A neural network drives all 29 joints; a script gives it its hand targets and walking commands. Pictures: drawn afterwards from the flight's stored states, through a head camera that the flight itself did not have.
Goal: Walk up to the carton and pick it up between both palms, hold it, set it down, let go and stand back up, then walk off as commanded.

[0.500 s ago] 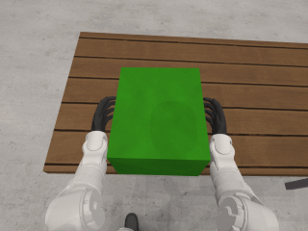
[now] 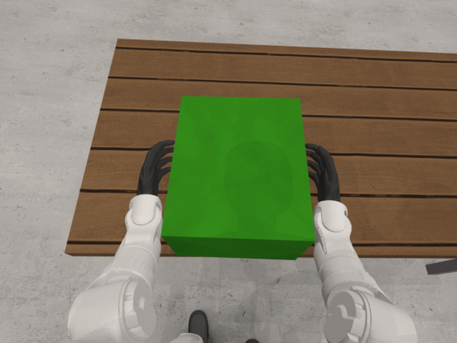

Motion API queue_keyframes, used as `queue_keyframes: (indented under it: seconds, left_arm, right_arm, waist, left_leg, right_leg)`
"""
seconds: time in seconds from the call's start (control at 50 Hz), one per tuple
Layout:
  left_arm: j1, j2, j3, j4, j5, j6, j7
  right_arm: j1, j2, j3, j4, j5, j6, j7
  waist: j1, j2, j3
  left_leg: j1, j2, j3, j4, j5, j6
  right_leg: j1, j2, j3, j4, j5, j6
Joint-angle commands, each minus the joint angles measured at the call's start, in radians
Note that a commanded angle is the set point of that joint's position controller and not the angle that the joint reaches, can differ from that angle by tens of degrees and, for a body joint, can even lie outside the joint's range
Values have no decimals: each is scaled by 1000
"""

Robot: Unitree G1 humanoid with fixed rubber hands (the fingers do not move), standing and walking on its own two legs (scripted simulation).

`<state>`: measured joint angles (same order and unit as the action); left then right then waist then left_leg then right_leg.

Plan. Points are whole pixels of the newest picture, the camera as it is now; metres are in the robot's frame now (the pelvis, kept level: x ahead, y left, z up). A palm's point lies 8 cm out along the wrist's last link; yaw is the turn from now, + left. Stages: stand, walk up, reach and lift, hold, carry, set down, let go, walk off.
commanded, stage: set down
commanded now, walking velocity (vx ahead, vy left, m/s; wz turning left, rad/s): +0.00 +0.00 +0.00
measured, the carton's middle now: (238, 177) +0.41 +0.01 -0.05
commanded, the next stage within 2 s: none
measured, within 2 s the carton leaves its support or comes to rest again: rests again in 0.26 s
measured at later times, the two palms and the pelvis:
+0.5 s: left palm (151, 183) +0.39 +0.17 -0.04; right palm (323, 189) +0.39 -0.15 -0.03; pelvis +0.00 +0.00 +0.00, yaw +0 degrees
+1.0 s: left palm (146, 185) +0.39 +0.18 -0.05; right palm (323, 190) +0.39 -0.15 -0.03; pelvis -0.01 +0.01 -0.01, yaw -1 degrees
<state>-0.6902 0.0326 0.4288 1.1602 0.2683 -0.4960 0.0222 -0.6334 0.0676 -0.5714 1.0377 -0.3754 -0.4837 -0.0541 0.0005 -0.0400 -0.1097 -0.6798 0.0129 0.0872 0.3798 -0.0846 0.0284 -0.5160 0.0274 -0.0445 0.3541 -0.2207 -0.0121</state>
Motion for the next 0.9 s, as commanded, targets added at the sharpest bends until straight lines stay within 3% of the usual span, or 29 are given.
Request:
queue_keyframes:
  seconds: [0.0, 0.12, 0.2, 0.38, 0.58, 0.74, 0.88]
  left_arm:
    - [-537, -294, -125, -64, 101, -32, -14]
    - [-503, -157, -80, -86, 72, -28, 26]
    - [-493, -138, -79, -81, 51, -25, 37]
    - [-465, -149, -67, -64, 56, -34, 37]
    - [-461, -59, -74, -49, 13, -49, 55]
    - [-488, 70, -112, -21, -82, -42, 82]
    - [-474, 220, -170, -5, -209, -28, 107]
  right_arm:
    - [-433, 308, 187, 99, -130, -13, 85]
    - [-430, 166, 172, 83, -63, 2, 44]
    - [-439, 155, 199, 90, -11, 11, 27]
    - [-439, 161, 218, 110, 29, 5, 27]
    - [-459, 46, 242, 104, 93, -15, 15]
    - [-492, -109, 305, 130, 227, -11, -11]
    - [-489, -293, 382, 139, 405, -4, -33]
  waist:
    - [25, 89, -666]
    - [36, 89, -669]
    - [34, 87, -674]
    - [39, 88, -726]
    - [38, 87, -782]
    - [29, 98, -815]
    - [25, 113, -858]
  left_leg:
    - [581, 48, -4, 137, 335, -42]
    - [573, 44, -2, 145, 342, -40]
    - [553, 41, -8, 157, 340, -39]
    - [543, 41, -15, 184, 374, -43]
    - [533, 40, -19, 219, 401, -51]
    - [538, 43, -27, 255, 398, -62]
    - [539, 46, -51, 288, 397, -80]
  right_leg:
    - [-48, -22, -10, 24, 248, 16]
    - [-52, -21, 5, 27, 241, 22]
    - [-57, -19, 16, 35, 251, 25]
    - [-76, -14, 23, 59, 281, 25]
    - [-107, -6, 27, 88, 306, 26]
    - [-168, 11, 33, 112, 284, 25]
    - [-232, 25, 31, 143, 260, 17]
